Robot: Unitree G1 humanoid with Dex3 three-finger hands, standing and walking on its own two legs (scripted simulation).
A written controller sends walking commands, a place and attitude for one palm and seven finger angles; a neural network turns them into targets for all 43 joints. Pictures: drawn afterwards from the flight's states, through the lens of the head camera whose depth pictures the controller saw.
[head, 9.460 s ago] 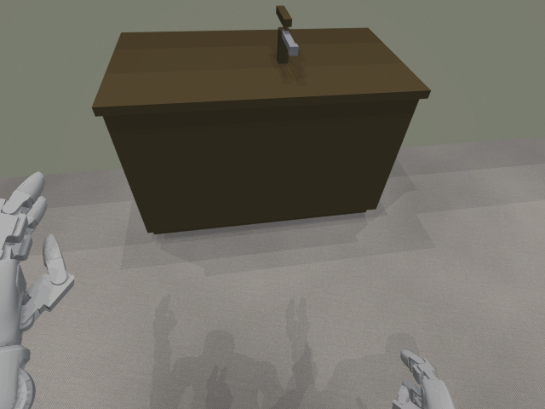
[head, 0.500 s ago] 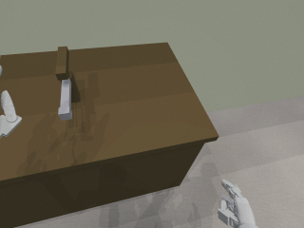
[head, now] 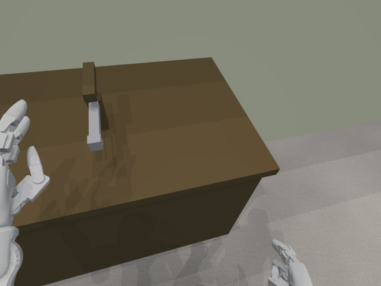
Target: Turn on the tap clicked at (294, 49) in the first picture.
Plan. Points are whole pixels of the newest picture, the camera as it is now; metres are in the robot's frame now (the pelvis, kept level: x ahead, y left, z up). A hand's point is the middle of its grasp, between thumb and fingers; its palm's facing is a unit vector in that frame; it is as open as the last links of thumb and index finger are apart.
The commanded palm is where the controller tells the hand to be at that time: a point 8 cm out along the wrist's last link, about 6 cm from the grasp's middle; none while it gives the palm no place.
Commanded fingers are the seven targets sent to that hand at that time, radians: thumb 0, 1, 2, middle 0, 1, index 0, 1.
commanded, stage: come to a stop and stand still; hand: left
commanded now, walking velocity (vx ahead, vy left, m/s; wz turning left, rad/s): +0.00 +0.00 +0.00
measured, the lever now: (95, 142) +0.38 +0.26 +0.05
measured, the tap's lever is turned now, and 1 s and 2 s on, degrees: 0 0 0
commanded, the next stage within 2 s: look again from close up in 0.48 s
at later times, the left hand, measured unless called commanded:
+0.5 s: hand (50, 171) +0.24 +0.25 +0.16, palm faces +0.39 -0.85 -0.36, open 7.4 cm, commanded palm +0.18 +0.28 +0.17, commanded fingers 0.00 0.90 0.90 -0.20 -0.30 -0.20 -0.30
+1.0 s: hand (58, 173) +0.24 +0.24 +0.16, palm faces +0.38 -0.85 -0.38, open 7.4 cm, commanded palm +0.18 +0.27 +0.17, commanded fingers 0.00 0.90 0.90 -0.20 -0.30 -0.20 -0.30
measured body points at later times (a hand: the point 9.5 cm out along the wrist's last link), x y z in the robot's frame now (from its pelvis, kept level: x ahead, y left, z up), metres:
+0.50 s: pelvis +0.02 +0.00 +0.00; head +0.05 +0.03 +0.45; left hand +0.21 +0.30 +0.18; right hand +0.21 -0.22 -0.07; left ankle +0.04 +0.09 -0.74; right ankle +0.02 -0.16 -0.74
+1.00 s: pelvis +0.02 -0.01 +0.00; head +0.05 +0.01 +0.45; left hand +0.21 +0.28 +0.18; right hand +0.20 -0.23 -0.08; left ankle +0.04 +0.09 -0.74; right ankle +0.03 -0.16 -0.74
